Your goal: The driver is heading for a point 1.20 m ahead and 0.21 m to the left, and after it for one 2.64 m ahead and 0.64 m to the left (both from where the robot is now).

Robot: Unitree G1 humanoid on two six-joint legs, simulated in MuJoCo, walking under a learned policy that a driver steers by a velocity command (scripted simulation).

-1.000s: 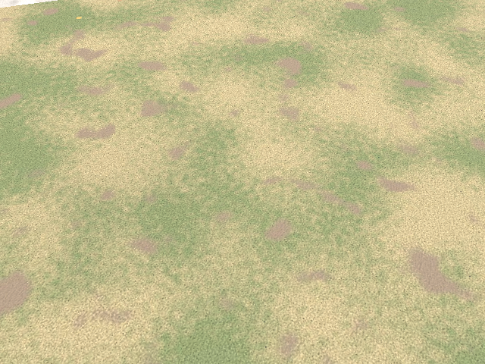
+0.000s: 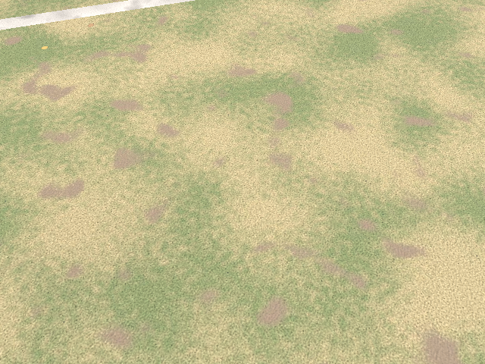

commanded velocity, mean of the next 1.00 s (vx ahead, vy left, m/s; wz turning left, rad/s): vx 0.10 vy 0.00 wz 0.00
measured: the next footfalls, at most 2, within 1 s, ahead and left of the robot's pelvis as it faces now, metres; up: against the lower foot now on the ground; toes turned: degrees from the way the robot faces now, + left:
right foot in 0.08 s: +0.09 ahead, -0.14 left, +0.00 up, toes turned +0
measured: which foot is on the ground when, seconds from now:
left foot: down 0.00-1.00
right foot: up 0.00-0.06, down 0.08-0.82, up 0.84-1.00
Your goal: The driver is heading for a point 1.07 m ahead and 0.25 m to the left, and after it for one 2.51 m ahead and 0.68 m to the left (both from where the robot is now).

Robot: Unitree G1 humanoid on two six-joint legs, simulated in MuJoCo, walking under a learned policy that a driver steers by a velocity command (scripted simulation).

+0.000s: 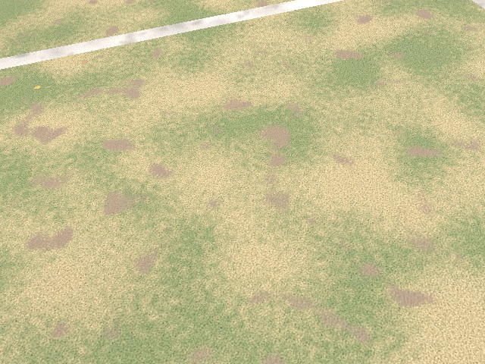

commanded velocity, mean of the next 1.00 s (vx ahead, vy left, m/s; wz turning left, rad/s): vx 0.47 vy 0.00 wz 0.01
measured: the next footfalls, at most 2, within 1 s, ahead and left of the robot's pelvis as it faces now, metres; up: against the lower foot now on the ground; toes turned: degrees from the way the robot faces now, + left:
right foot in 0.02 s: +0.05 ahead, -0.12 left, +0.00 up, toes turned -2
left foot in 0.50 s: +0.43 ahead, +0.11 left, +0.00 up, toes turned +3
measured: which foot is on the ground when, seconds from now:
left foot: down 0.00-0.02, up 0.04-0.48, down 0.50-1.00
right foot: up 0.00-0.00, down 0.02-0.52, up 0.54-1.00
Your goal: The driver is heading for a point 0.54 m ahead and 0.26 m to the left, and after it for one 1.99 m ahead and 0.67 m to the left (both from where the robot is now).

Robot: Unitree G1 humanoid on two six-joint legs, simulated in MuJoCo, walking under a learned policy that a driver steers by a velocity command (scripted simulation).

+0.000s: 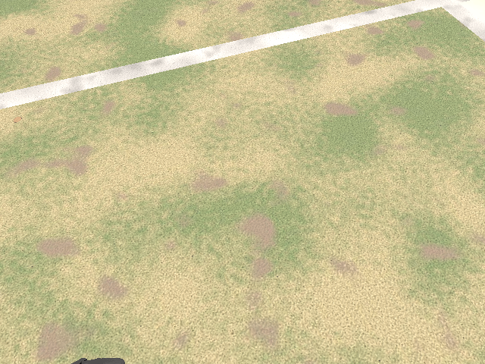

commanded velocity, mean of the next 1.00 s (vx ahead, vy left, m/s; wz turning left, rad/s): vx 0.50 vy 0.00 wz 0.49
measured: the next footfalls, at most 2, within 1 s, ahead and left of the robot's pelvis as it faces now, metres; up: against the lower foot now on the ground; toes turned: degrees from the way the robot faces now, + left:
right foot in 0.04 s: +0.21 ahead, -0.13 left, +0.00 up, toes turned -2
left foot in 0.60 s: +0.45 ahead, +0.16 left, +0.00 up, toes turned +22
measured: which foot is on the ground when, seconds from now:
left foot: down 0.00-0.06, up 0.08-0.58, down 0.60-1.00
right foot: up 0.00-0.02, down 0.04-0.60, up 0.62-1.00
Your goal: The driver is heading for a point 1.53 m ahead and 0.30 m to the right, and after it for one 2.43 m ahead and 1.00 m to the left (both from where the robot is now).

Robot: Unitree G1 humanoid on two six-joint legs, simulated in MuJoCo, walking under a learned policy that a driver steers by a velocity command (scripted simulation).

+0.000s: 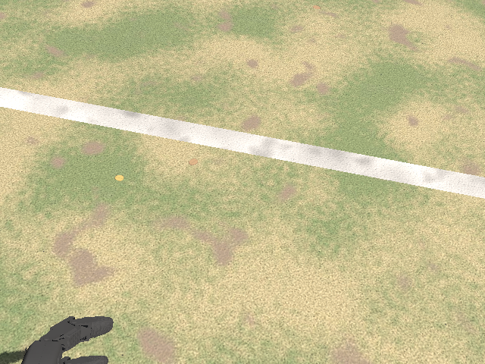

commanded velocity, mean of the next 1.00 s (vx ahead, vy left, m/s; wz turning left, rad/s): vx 0.27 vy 0.00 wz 0.05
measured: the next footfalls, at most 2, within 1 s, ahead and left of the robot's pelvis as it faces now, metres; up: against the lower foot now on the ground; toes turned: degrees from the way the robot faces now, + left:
right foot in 0.10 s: +0.24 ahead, -0.14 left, +0.00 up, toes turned +7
left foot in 0.54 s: +0.41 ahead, +0.16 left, +0.00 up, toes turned +13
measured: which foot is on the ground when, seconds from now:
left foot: down 0.00-0.10, up 0.12-0.52, down 0.54-0.94, up 0.96-1.00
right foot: up 0.00-0.08, down 0.10-0.56, up 0.58-0.94, down 0.96-1.00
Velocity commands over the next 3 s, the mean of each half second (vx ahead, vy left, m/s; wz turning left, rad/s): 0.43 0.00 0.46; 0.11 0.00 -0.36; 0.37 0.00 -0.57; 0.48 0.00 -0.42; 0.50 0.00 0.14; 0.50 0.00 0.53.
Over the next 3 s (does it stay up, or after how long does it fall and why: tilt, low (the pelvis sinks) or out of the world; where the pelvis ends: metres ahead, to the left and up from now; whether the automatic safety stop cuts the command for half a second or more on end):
stays up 1.32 -0.36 -0.02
